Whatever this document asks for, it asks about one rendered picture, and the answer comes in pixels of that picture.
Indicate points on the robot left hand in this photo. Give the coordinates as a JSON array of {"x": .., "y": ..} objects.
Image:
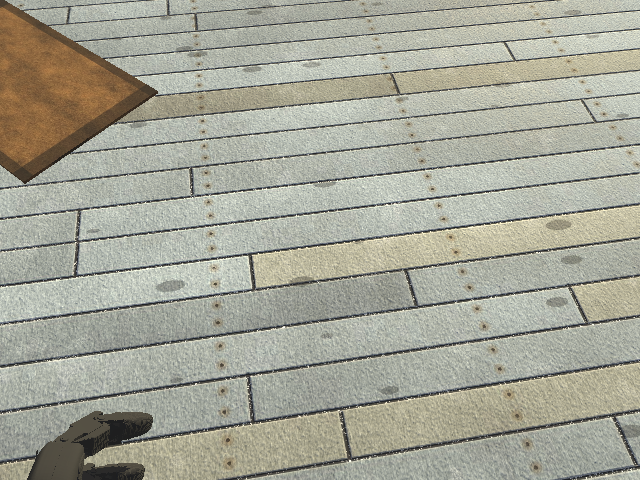
[{"x": 63, "y": 459}]

